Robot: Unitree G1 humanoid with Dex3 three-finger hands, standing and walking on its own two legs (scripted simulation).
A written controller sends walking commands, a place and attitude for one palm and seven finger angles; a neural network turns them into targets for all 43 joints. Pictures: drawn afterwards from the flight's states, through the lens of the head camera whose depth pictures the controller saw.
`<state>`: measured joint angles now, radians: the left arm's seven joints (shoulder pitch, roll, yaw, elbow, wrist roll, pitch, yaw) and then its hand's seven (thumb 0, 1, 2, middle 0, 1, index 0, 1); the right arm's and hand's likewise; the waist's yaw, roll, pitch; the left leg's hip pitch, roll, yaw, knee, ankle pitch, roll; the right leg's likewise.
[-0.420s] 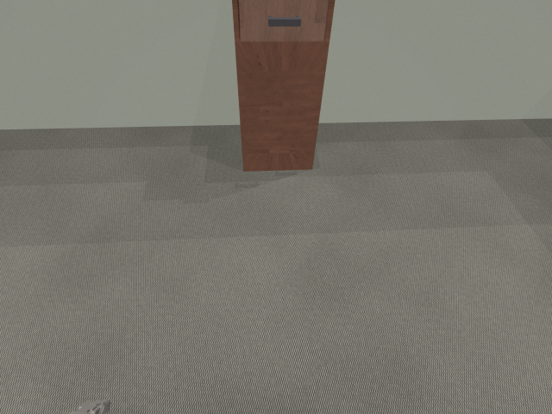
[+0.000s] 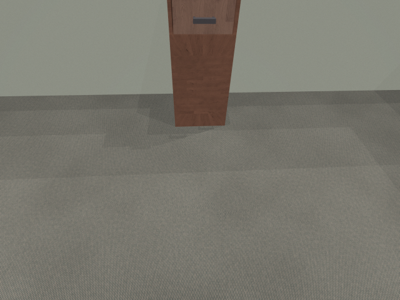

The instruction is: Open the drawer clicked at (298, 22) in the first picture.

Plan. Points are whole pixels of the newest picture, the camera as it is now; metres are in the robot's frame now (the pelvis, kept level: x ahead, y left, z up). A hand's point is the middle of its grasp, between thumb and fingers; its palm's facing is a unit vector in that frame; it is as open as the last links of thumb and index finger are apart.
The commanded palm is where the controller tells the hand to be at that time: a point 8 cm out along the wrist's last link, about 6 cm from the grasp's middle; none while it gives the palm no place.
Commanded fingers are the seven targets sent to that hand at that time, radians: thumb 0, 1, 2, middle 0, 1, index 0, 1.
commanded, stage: stand and wait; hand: left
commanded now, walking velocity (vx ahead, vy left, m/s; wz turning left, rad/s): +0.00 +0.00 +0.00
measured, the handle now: (204, 19) +1.46 +0.06 +0.02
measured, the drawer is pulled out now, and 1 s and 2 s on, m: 0.00 0.00 0.00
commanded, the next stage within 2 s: look at it before walking up in 0.42 s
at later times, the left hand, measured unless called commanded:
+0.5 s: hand out of the picture +0.06 +0.24 -0.15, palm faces -0.04 -0.94 -0.33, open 7.3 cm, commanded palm none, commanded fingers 0.00 0.90 0.90 -0.20 -0.30 -0.20 -0.30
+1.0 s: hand out of the picture +0.07 +0.24 -0.15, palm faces -0.04 -0.94 -0.33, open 7.3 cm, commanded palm none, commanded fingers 0.00 0.90 0.90 -0.20 -0.30 -0.20 -0.30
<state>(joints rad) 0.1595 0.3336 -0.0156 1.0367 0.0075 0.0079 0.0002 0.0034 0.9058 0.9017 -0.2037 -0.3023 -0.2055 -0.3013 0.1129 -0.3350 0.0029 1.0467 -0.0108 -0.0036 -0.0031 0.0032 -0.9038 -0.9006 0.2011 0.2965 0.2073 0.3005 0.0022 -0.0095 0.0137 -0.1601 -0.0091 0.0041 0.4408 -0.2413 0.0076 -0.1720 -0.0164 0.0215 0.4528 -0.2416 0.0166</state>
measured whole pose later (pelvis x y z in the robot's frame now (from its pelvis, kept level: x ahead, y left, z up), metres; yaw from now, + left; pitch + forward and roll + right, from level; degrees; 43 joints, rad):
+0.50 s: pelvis -0.01 -0.01 +0.00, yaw +0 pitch -2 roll +0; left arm 0.16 0.34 -0.01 1.09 0.01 0.00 0.00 0.00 0.91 0.90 -0.20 -0.30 -0.20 -0.30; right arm 0.15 -0.33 0.00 1.12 -0.01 0.00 0.00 0.00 -0.90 -0.90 0.20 0.30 0.21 0.30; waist -0.01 0.00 0.02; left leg -0.16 0.01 0.01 0.40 -0.20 -0.01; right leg -0.18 0.00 0.02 0.41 -0.20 0.00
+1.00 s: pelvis +0.00 -0.01 +0.00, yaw -1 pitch -2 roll +0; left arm 0.15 0.34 -0.01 1.09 0.01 0.00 0.00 0.00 0.91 0.90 -0.20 -0.30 -0.20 -0.30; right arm 0.12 -0.33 0.00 1.12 -0.01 -0.01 0.00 0.00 -0.90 -0.90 0.20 0.30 0.21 0.30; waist 0.00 -0.01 0.02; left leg -0.15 0.01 0.01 0.38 -0.20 0.00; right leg -0.16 0.00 0.03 0.39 -0.20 0.01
